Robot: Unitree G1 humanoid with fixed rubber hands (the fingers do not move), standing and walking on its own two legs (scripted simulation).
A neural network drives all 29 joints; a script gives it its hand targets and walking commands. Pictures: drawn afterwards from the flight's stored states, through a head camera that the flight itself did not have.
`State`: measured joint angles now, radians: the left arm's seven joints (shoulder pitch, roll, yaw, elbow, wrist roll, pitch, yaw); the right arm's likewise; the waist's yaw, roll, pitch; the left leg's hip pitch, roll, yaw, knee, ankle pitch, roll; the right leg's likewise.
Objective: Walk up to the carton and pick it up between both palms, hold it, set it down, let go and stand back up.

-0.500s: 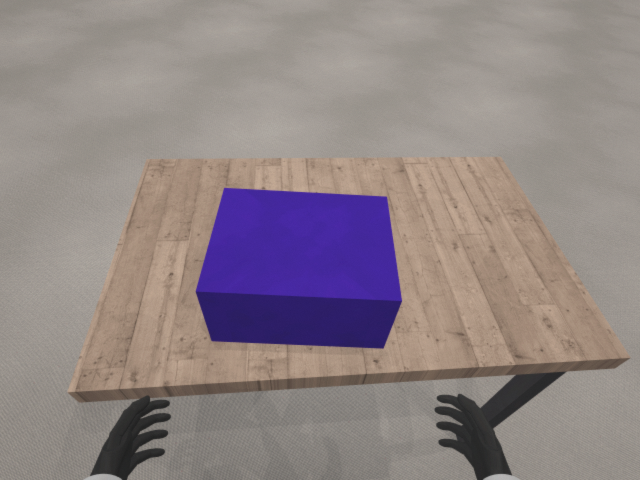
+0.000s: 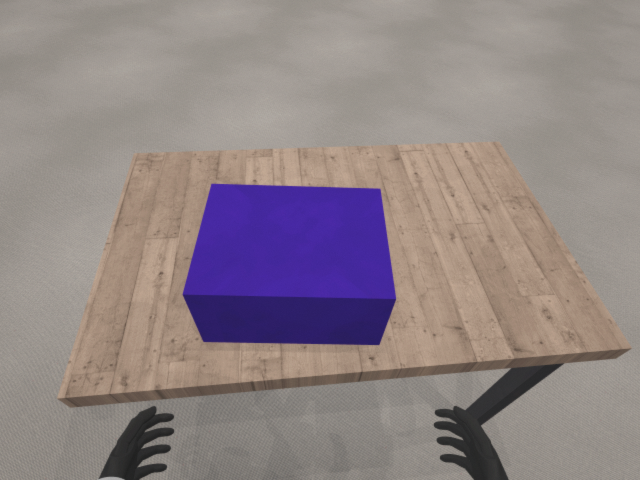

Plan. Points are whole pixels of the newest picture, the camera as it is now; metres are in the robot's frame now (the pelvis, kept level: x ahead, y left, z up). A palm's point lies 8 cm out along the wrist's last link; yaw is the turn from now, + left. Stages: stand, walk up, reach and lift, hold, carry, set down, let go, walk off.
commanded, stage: set down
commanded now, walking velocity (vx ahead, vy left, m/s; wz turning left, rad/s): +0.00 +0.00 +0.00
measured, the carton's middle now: (294, 263) +0.45 +0.04 -0.05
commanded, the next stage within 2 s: let go in 0.04 s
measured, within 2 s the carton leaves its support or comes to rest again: neither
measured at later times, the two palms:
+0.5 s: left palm (140, 467) +0.16 +0.22 -0.08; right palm (498, 472) +0.15 -0.23 -0.08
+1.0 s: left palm out of the picture +0.04 +0.32 -0.11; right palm out of the picture +0.06 -0.30 -0.11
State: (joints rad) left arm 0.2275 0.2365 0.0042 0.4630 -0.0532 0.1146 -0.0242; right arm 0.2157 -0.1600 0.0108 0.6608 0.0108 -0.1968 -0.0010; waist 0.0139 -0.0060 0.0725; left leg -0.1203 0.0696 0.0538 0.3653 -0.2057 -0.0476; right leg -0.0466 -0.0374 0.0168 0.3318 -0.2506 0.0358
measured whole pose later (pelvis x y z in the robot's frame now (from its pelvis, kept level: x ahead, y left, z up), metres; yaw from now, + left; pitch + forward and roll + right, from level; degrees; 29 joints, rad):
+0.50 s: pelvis +0.00 -0.01 +0.00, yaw +0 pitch -3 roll +0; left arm 0.20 0.20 0.02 0.50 0.00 0.12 -0.04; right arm 0.18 -0.19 0.02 0.75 0.00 -0.26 -0.01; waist 0.00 -0.01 0.08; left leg -0.10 0.08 0.06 0.37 -0.21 -0.06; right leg -0.03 -0.02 0.02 0.34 -0.26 0.03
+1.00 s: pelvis -0.02 +0.00 +0.00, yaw +1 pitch -2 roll +0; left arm 0.24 0.40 0.01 0.92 0.03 0.00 -0.01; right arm 0.18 -0.39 0.00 1.01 -0.03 -0.01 0.02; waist 0.01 -0.02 0.01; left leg -0.19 0.06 0.04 0.42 -0.20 -0.03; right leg -0.12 -0.05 0.01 0.42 -0.27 0.04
